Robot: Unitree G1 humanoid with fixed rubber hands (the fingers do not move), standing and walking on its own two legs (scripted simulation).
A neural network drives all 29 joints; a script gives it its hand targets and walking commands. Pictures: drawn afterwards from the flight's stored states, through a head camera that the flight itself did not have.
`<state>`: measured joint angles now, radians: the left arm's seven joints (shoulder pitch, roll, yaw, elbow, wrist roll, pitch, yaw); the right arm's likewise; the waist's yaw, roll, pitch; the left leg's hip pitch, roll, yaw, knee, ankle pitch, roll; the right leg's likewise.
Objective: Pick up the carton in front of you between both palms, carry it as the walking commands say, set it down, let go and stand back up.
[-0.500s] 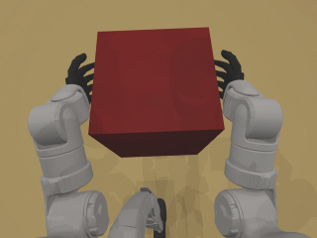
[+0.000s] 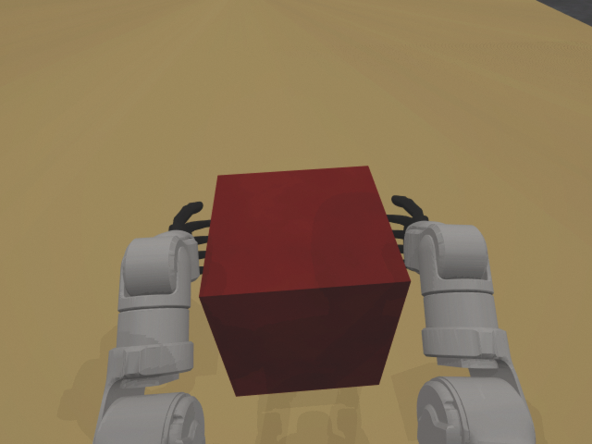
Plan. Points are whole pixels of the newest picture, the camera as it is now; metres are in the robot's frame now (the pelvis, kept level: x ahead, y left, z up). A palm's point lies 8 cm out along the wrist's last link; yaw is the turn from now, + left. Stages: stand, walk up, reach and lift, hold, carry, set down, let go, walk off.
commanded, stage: carry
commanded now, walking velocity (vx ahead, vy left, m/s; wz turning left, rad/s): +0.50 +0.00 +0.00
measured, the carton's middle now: (300, 283) +0.35 +0.02 +0.05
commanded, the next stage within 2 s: none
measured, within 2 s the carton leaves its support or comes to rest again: neither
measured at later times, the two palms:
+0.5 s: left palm (203, 159) +0.60 +0.22 +0.06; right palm (361, 171) +0.59 -0.08 +0.07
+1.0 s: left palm (236, 75) +0.91 +0.20 +0.10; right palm (357, 80) +0.93 -0.10 +0.09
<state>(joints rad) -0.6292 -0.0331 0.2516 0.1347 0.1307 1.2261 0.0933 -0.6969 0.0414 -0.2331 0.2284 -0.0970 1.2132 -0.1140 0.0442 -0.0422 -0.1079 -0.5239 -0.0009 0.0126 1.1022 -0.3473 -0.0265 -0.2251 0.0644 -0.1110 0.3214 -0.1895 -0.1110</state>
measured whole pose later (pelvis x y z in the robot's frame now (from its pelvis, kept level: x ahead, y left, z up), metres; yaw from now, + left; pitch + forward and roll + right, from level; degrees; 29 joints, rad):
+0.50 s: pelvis +0.34 +0.07 +0.00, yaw -1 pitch +4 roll +0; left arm -0.12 -0.13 0.11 -0.27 0.13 1.16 0.08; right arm -0.12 0.13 -0.09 -0.25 -0.10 1.17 -0.10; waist -0.04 -0.01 -0.11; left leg -0.21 0.02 0.20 0.32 -0.19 0.06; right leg -0.55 -0.08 -0.09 0.84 -0.31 0.01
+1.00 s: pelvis +0.66 +0.03 +0.00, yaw +3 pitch +4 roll +1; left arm -0.17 -0.14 0.13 -0.30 0.10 1.20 0.09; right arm -0.18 0.14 -0.11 -0.30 -0.12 1.23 -0.09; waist 0.02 0.01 -0.12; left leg -0.60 0.12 0.10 0.79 -0.18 -0.02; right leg -0.15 -0.05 -0.24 0.30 -0.22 -0.04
